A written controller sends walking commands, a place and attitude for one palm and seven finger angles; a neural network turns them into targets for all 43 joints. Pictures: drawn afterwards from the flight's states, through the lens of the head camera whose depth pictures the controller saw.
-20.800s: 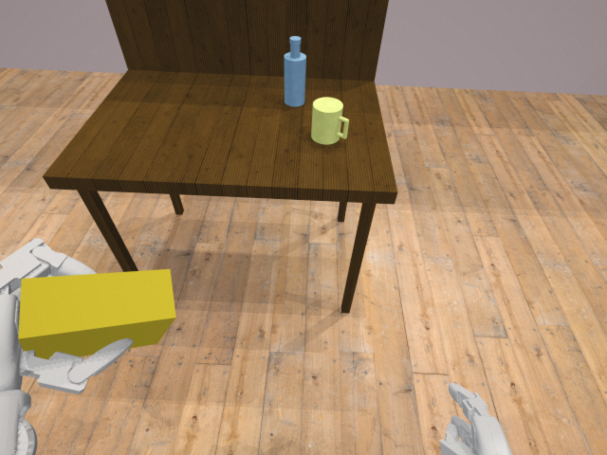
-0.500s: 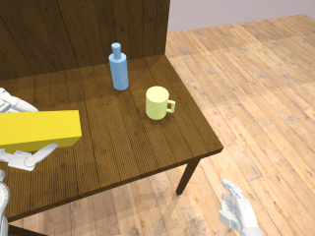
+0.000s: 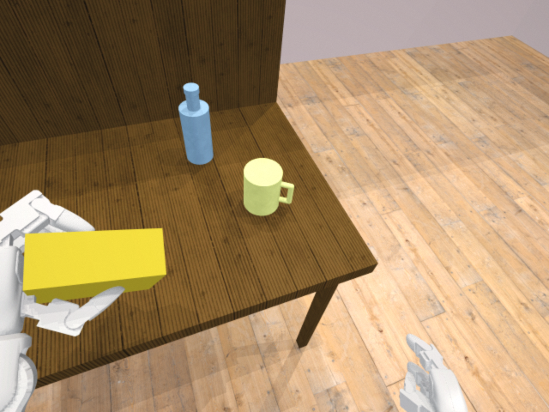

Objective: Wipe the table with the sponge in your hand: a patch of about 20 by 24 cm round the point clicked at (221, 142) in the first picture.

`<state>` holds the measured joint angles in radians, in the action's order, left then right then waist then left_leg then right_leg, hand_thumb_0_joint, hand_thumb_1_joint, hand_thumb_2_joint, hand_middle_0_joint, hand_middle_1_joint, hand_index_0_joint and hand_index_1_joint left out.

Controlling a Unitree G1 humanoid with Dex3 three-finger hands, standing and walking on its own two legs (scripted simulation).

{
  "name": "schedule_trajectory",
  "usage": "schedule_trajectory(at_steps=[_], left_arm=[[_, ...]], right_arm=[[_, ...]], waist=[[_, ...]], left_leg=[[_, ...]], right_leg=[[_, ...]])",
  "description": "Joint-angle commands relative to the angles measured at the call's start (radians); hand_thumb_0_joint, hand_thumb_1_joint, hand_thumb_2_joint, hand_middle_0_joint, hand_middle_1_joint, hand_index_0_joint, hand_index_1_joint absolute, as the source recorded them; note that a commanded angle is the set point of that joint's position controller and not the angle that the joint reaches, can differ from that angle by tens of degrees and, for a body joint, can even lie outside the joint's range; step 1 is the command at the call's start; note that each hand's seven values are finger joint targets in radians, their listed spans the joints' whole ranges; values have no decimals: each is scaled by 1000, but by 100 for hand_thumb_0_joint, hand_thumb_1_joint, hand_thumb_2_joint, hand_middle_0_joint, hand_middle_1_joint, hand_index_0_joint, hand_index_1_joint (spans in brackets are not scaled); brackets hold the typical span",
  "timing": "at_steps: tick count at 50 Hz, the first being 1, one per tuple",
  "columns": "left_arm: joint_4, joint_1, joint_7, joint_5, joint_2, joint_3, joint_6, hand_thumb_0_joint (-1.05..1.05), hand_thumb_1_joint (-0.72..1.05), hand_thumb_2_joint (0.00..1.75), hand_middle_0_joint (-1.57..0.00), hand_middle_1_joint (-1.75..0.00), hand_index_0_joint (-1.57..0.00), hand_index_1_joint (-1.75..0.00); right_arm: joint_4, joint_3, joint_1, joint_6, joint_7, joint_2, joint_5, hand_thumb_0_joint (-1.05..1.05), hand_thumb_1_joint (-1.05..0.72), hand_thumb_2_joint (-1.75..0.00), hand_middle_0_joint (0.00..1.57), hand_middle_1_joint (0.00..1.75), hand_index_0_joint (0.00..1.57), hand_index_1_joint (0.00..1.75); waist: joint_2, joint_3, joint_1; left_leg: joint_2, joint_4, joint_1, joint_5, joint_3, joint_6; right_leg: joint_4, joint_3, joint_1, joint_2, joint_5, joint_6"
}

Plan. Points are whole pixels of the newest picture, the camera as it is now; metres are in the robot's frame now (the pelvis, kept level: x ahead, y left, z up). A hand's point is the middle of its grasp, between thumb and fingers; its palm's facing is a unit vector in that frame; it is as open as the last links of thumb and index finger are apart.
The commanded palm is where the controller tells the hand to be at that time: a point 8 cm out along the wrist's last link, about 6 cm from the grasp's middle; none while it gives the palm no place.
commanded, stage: come to a stop and stand still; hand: left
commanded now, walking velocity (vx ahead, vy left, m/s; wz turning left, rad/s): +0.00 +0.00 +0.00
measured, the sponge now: (117, 264) +0.24 +0.21 +0.13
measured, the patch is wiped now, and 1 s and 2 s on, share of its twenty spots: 0.00 0.00 0.00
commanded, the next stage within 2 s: look again from close up in 0.44 s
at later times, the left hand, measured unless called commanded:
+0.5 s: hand (54, 251) +0.24 +0.26 +0.16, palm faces +0.39 -0.85 -0.36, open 9.6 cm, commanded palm +0.18 +0.29 +0.18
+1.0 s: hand (32, 216) +0.26 +0.28 +0.18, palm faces +0.45 -0.74 -0.50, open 9.6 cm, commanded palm +0.18 +0.29 +0.17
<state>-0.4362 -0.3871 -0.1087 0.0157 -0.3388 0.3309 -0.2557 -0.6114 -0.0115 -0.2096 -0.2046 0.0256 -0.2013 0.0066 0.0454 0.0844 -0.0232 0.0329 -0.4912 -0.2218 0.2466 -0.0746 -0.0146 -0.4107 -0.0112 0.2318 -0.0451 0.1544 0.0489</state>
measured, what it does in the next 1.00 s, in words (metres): stands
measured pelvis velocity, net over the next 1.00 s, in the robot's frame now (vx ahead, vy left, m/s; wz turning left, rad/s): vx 0.01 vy -0.01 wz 0.06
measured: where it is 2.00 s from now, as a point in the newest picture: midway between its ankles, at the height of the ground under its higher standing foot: outside the picture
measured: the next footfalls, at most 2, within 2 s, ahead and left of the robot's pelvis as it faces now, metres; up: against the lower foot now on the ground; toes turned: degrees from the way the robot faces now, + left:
none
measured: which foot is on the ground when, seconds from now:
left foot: down 0.00-1.00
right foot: down 0.00-1.00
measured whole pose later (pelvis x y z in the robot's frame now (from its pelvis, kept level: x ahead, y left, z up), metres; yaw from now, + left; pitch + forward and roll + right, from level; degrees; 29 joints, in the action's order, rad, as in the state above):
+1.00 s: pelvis +0.01 -0.01 +0.00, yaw +3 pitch -1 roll +0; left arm -0.34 -0.14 -0.05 -0.03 -0.53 0.39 -0.13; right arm -0.61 0.02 -0.21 -0.14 0.01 -0.21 -0.02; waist 0.05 0.08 -0.06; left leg 0.00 -0.53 -0.24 0.27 -0.02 0.00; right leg -0.50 -0.03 0.25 -0.06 0.24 0.03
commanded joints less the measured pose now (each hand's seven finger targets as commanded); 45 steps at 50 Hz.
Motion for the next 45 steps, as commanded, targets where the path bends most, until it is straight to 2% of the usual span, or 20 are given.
schedule_trajectory(at_steps=[1,3,5,9,10,13,15,16,17,20,21,23,25,26,29,35,36,39,44,45], left_arm=[[-230,20,-23,29,-210,185,-73,0,10,130,-120,-160,-120,-160],[-249,13,-18,34,-209,184,-72,0,10,130,-120,-160,-120,-160],[-269,4,-14,36,-212,181,-72,0,10,130,-120,-160,-120,-160],[-276,15,-12,31,-182,143,-60,0,10,130,-120,-160,-120,-160],[-288,15,-12,33,-192,149,-58,0,10,130,-120,-160,-120,-160],[-271,38,-14,29,-179,135,-48,0,10,130,-120,-160,-120,-160],[-298,57,-16,29,-197,144,-46,0,10,130,-120,-160,-120,-160],[-288,71,-15,28,-174,122,-47,0,10,130,-120,-160,-120,-160],[-300,75,-16,27,-184,129,-45,0,10,130,-120,-160,-120,-160],[-312,62,-18,29,-212,156,-42,0,10,130,-120,-160,-120,-160],[-301,62,-14,31,-179,129,-42,0,10,130,-120,-160,-120,-160],[-296,53,-14,32,-186,139,-39,0,10,130,-120,-160,-120,-160],[-303,33,-14,31,-197,150,-39,0,10,130,-120,-160,-120,-160],[-287,30,-11,34,-175,132,-40,0,10,130,-120,-160,-120,-160],[-281,22,-11,34,-183,143,-34,0,10,130,-120,-160,-120,-160],[-313,18,-12,36,-201,154,-35,0,10,130,-120,-160,-120,-160],[-306,21,-11,35,-182,136,-36,0,10,130,-120,-160,-120,-160],[-307,6,-15,35,-195,149,-32,0,10,130,-120,-160,-120,-160],[-279,0,-17,36,-184,143,-26,0,10,130,-120,-160,-120,-160],[-639,960,-29,-13,-940,427,-178,0,10,130,-120,-160,-120,-160]], right_arm=[[165,-42,78,-39,9,-115,4,0,-90,-90,20,30,20,30],[172,-44,78,-34,7,-118,6,0,-90,-90,20,30,20,30],[172,-43,91,-34,6,-117,11,0,-90,-90,20,30,20,30],[170,-46,78,-28,4,-122,8,0,-90,-90,20,30,20,30],[169,-44,95,-30,4,-119,12,0,-90,-90,20,30,20,30],[165,-46,85,-20,6,-124,6,0,-90,-90,20,30,20,30],[164,-42,103,-18,7,-120,11,0,-90,-90,20,30,20,30],[163,-38,97,-14,8,-120,5,0,-90,-90,20,30,20,30],[168,-42,97,-12,9,-121,5,0,-90,-90,20,30,20,30],[173,-38,114,-8,8,-115,9,0,-90,-90,20,30,20,30],[174,-34,106,-4,7,-113,4,0,-90,-90,20,30,20,30],[177,-38,103,0,6,-116,4,0,-90,-90,20,30,20,30],[179,-38,112,2,5,-115,8,0,-90,-90,20,30,20,30],[179,-33,105,6,4,-113,4,0,-90,-90,20,30,20,30],[184,-38,99,10,5,-115,3,0,-90,-90,20,30,20,30],[186,-39,114,11,7,-119,9,0,-90,-90,20,30,20,30],[185,-38,107,13,8,-118,5,0,-90,-90,20,30,20,30],[186,-42,102,15,9,-120,5,0,-90,-90,20,30,20,30],[182,-42,102,21,10,-123,6,0,-90,-90,20,30,20,30],[253,108,-81,47,83,-179,65,0,-90,-90,20,30,20,30]], waist=[[-101,-181,-4],[-95,-188,-3],[-128,-195,-2],[-96,-206,-1],[-114,-206,0],[-84,-203,1],[-114,-200,2],[-121,-194,4],[-131,-198,2],[-133,-200,-2],[-130,-187,2],[-118,-184,1],[-148,-181,1],[-142,-177,2],[-106,-180,2],[-134,-200,4],[-135,-197,5],[-100,-210,3],[-105,-181,5],[-381,-203,70]], left_leg=[[27,125,-42,-65,61,15],[33,119,-29,-119,62,17],[39,118,-11,-156,55,17],[48,108,13,-210,56,19],[48,106,24,-220,49,18],[48,109,27,-212,56,21],[48,112,36,-217,54,20],[48,124,22,-208,60,22],[48,122,27,-217,61,23],[52,120,25,-205,58,19],[48,128,13,-197,60,21],[48,134,-1,-167,63,23],[49,139,-3,-165,58,22],[49,144,-17,-149,61,22],[49,135,-11,-141,60,20],[48,131,7,-181,62,19],[47,133,1,-174,61,20],[47,118,18,-186,65,17],[45,130,-7,-129,64,16],[86,106,-157,2,162,-24]], right_leg=[[32,28,-156,-11,-106,-40],[22,25,-165,-10,-161,-40],[12,11,-165,-9,-187,-35],[5,10,-173,-10,-238,-34],[6,4,-167,-9,-245,-31],[11,12,-167,-11,-247,-33],[10,8,-162,-8,-246,-32],[11,3,-164,-7,-225,-33],[6,3,-171,-5,-232,-34],[10,0,-178,-5,-231,-33],[15,-4,-177,-5,-223,-34],[16,1,-183,-4,-207,-35],[13,-2,-182,0,-205,-35],[18,-5,-185,-1,-192,-34],[27,6,-184,-4,-207,-35],[19,-1,-191,-3,-233,-34],[21,-1,-191,-5,-228,-36],[24,8,-194,-11,-253,-38],[36,16,-179,-13,-208,-40],[-185,-10,-116,18,155,19]])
